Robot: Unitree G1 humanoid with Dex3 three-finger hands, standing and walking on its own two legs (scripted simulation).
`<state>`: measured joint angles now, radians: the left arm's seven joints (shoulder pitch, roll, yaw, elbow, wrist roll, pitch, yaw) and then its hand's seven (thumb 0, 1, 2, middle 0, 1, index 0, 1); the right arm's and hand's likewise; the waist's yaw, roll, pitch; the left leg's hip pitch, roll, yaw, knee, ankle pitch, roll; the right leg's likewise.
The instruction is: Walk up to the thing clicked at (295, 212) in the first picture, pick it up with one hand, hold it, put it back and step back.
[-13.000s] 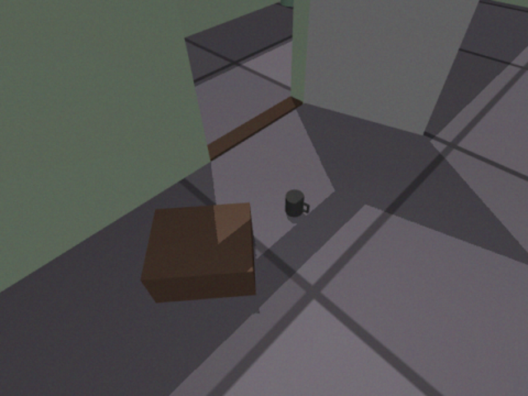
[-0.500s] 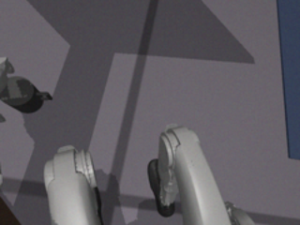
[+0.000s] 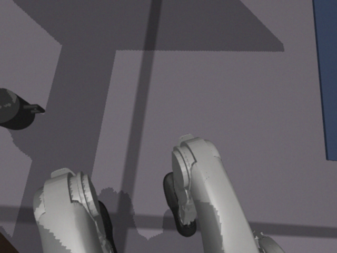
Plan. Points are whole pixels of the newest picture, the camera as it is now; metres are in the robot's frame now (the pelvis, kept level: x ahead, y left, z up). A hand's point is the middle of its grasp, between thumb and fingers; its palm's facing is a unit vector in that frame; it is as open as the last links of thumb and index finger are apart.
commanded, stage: rest palm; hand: left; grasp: from above
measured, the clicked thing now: (16, 110) +0.50 +0.30 -0.28
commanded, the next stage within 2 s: close in 1.08 s
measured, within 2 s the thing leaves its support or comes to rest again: neither
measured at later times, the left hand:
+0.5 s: hand (2, 113) +0.48 +0.31 -0.23, palm faces -0.44 -0.08 -0.90, open 13.9 cm
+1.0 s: hand (3, 115) +0.48 +0.32 -0.24, palm faces -0.47 -0.14 -0.87, open 14.1 cm
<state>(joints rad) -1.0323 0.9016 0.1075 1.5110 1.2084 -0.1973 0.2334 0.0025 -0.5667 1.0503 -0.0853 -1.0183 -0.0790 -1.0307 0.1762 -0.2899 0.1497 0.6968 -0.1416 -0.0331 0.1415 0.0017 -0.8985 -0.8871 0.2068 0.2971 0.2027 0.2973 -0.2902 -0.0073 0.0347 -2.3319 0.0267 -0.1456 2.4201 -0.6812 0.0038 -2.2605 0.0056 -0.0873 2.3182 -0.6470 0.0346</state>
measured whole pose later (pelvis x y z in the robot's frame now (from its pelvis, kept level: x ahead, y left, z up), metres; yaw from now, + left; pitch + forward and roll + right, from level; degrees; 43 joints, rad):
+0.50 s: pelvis +0.00 +0.01 -0.02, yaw -2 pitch +32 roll -12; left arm -1.12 0.96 0.11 1.71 1.38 -0.24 0.54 0.00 -0.51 1.08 -0.10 -1.02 -0.08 -1.04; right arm 0.13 -0.29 0.20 0.68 -0.22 -0.12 0.19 0.00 -0.90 -0.89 0.20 0.30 0.20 0.30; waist -0.36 -0.09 0.06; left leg -2.39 0.02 -0.18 2.51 -0.70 0.01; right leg -2.28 0.01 -0.11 2.38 -0.66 0.05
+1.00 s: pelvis +0.01 +0.00 -0.02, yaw -4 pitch +31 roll -12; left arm -1.06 1.01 0.16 1.64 1.29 -0.28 0.47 0.00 -0.55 1.09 -0.09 -1.00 -0.06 -1.04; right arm 0.12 -0.33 0.23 0.65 -0.22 -0.11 0.19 0.00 -0.90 -0.90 0.21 0.30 0.20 0.30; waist -0.35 -0.10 0.11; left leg -2.35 0.02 -0.22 2.52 -0.73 -0.01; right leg -2.26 0.02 -0.15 2.37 -0.67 0.04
